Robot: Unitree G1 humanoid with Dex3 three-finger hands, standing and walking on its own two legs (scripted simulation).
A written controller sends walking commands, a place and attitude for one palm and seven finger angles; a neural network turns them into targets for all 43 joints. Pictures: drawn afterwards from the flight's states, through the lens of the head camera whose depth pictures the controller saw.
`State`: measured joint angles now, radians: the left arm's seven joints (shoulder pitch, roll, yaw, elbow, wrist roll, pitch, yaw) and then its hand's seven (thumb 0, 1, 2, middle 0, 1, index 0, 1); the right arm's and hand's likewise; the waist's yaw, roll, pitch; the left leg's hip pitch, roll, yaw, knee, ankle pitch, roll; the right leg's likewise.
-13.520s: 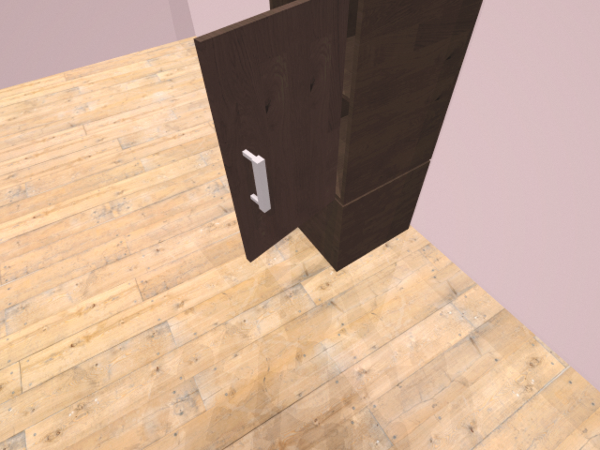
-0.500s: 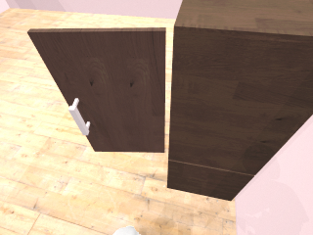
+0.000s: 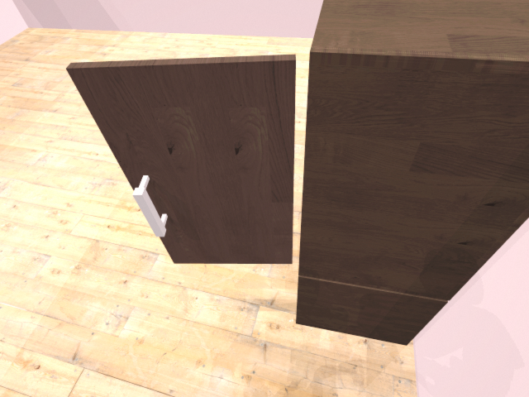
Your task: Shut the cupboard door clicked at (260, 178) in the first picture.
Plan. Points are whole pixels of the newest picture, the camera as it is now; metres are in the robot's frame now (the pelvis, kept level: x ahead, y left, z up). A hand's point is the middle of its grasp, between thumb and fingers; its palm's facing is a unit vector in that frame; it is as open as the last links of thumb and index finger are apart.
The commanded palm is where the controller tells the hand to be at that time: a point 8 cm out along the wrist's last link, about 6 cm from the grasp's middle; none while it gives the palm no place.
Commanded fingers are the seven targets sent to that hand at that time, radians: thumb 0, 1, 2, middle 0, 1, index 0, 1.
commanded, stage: come to a stop and stand still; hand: left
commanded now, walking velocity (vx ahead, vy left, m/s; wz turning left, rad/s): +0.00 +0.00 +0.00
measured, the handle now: (153, 207) +0.48 +0.29 -0.05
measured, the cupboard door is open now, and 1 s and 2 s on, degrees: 100 100 100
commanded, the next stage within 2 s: look again from close up in 1.22 s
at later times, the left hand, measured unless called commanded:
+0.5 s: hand out of the picture +0.02 +0.15 -0.16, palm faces -0.02 -0.97 -0.23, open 7.3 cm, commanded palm none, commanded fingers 0.00 0.90 0.90 -0.20 -0.30 -0.20 -0.30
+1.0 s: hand out of the picture +0.01 +0.12 -0.16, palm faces +0.01 -0.97 -0.22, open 7.3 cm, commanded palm none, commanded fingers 0.00 0.90 0.90 -0.20 -0.30 -0.20 -0.30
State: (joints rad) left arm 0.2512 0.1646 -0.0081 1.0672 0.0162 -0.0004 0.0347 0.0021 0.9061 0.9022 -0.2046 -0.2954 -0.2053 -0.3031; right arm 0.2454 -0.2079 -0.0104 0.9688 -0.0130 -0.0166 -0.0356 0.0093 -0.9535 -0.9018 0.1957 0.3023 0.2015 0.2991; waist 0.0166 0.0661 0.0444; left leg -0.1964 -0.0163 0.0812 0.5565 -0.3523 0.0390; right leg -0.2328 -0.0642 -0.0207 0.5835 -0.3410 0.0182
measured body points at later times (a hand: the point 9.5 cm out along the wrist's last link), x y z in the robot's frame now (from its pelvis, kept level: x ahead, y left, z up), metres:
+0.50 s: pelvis +0.00 -0.03 +0.01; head +0.03 -0.05 +0.46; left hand +0.02 +0.20 -0.14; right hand +0.00 -0.25 -0.16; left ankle -0.03 +0.09 -0.73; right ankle -0.02 -0.14 -0.73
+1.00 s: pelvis +0.00 -0.06 +0.01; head +0.02 -0.08 +0.46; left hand +0.01 +0.17 -0.14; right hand +0.01 -0.28 -0.16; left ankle -0.03 +0.09 -0.73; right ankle -0.02 -0.14 -0.73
